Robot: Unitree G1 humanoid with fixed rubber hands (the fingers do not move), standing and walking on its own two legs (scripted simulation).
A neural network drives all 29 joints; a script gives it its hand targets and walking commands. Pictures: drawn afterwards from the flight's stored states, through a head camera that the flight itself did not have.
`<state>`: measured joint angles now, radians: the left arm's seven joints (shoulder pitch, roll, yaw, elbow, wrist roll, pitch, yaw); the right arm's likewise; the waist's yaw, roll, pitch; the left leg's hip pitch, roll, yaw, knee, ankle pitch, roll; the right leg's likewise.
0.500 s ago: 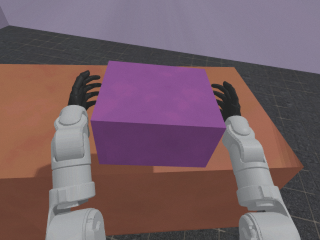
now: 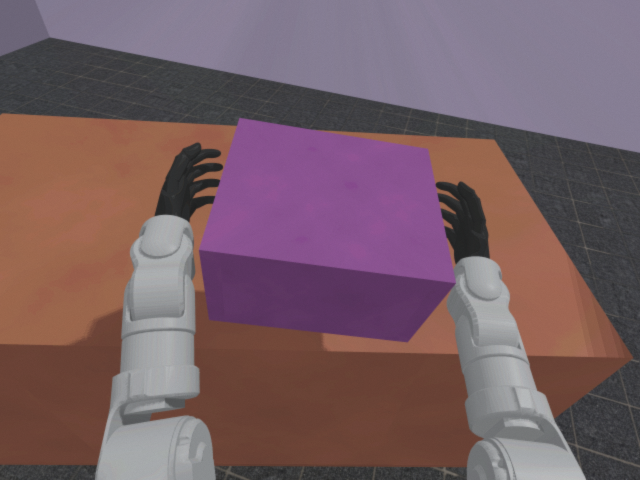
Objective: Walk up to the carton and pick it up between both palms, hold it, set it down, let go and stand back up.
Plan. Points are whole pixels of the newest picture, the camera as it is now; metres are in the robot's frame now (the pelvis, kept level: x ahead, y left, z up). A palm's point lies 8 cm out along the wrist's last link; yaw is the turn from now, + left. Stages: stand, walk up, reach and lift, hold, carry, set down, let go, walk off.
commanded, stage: set down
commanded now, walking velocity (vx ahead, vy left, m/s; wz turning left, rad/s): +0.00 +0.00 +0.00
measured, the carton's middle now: (323, 230) +0.40 +0.00 +0.12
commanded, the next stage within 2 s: none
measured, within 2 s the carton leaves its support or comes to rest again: neither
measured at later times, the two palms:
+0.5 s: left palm (185, 215) +0.39 +0.18 +0.14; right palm (457, 242) +0.37 -0.18 +0.12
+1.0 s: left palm (205, 218) +0.42 +0.16 +0.11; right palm (460, 245) +0.39 -0.19 +0.10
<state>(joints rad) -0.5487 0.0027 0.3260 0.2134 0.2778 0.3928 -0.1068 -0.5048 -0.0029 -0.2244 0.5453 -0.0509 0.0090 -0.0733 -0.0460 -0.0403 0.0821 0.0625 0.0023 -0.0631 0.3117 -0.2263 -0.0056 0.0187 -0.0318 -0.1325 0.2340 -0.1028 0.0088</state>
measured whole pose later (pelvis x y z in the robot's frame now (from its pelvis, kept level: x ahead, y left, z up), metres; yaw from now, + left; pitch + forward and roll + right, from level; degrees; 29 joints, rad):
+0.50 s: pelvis +0.02 +0.01 +0.00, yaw +0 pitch -5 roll -2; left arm -0.52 0.01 0.26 0.27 0.23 0.32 -0.03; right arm -0.50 -0.06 -0.19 0.63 0.01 -0.08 -0.08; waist -0.04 -0.05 0.07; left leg 0.02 0.00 -0.06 0.34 -0.26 0.00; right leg 0.00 -0.03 -0.13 0.20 -0.11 0.02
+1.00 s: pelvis +0.02 +0.00 +0.00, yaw -2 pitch -1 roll -1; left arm -0.68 0.02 0.32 0.65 0.24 0.14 -0.01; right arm -0.63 -0.04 -0.38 0.85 -0.14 -0.15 -0.03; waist -0.01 -0.04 0.04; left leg -0.05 0.01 -0.04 0.30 -0.22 0.00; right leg -0.10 -0.02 -0.11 0.19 -0.08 0.01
